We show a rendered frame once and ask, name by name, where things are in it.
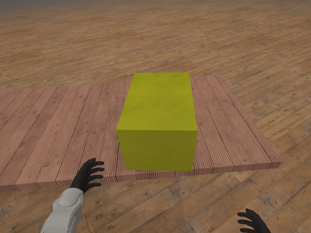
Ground table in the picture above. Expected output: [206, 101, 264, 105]
[0, 75, 282, 192]

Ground left robot hand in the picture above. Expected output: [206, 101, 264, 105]
[70, 158, 104, 194]

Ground right robot hand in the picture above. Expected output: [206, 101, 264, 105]
[237, 208, 271, 233]

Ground carton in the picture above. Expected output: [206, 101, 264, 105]
[116, 72, 198, 171]

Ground left robot forearm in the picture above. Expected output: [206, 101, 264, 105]
[40, 188, 84, 233]

